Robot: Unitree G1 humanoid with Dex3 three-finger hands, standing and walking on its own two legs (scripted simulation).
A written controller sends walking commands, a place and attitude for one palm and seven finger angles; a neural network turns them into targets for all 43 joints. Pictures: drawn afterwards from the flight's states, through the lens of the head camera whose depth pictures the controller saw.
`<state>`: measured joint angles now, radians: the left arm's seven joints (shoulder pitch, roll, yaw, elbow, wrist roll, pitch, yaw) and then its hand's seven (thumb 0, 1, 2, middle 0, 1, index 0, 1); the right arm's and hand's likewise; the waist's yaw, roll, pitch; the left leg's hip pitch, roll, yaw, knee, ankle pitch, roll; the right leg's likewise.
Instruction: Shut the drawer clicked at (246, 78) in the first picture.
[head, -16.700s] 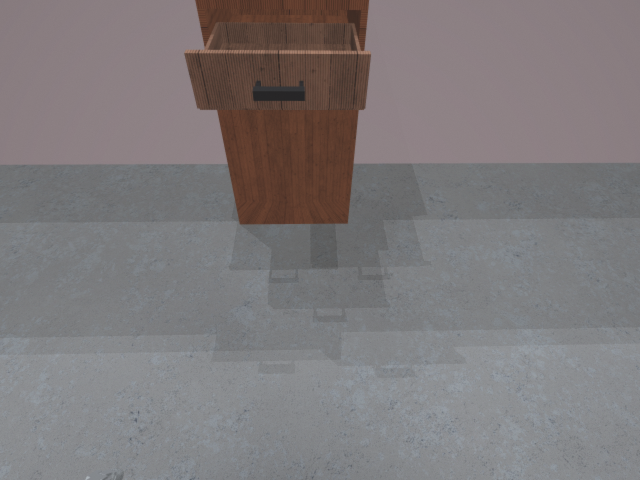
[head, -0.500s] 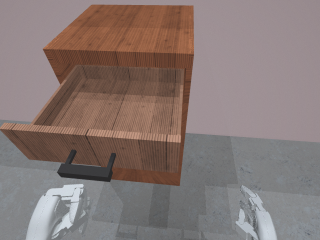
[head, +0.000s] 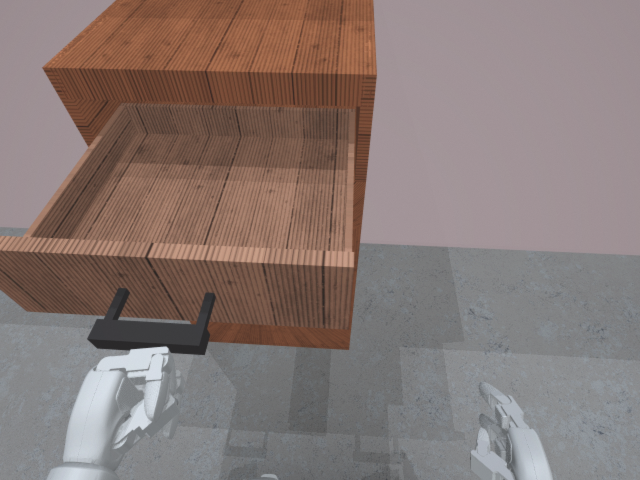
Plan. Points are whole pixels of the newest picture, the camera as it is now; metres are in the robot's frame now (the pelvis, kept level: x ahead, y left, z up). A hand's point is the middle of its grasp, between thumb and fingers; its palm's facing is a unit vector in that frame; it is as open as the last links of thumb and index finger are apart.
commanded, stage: bring the fist close to the handle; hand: left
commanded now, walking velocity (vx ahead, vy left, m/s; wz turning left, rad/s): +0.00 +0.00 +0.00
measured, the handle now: (157, 318) +0.28 +0.20 +0.08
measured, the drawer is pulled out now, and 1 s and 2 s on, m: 0.29 0.25 0.13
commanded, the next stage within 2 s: push the drawer shut in 0.24 s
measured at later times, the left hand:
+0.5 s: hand (174, 395) +0.20 +0.16 +0.08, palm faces -0.03 -1.00 -0.06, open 3.3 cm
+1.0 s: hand (182, 356) +0.24 +0.16 +0.07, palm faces -0.04 -1.00 -0.07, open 3.0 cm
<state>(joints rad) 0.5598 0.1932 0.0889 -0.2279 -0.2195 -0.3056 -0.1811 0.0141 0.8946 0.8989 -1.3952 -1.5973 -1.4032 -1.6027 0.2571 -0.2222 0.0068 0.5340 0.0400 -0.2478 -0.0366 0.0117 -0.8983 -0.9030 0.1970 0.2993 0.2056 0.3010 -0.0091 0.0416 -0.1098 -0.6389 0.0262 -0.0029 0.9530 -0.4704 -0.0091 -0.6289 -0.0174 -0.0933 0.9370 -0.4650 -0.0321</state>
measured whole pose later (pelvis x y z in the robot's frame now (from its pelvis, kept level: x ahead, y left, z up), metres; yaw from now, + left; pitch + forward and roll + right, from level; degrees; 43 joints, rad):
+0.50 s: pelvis +0.01 +0.00 +0.00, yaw +1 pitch +10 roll -1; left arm 0.55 0.19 0.07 -0.24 -0.22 -0.30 -0.20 0.01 0.89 0.90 -1.40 -1.60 -1.40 -1.60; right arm 0.24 -0.23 0.02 0.50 0.04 -0.22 -0.04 0.01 -0.90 -0.90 0.20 0.30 0.21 0.30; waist -0.01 0.05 -0.12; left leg -0.66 0.02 -0.01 0.97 -0.49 0.00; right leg -0.64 -0.02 -0.10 0.94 -0.48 -0.03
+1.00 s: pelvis +0.00 +0.00 +0.00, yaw +1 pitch +9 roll -1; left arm 0.30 0.23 0.09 -0.05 -0.22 -0.28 -0.19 -0.02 0.82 0.92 -1.40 -1.60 -1.41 -1.60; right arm 0.25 -0.26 0.04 0.54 0.04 -0.21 -0.04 0.01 -0.90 -0.90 0.20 0.30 0.21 0.30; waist -0.02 0.04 -0.10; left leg -0.65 0.02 -0.02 0.95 -0.46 0.00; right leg -0.63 -0.02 -0.11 0.92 -0.46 -0.03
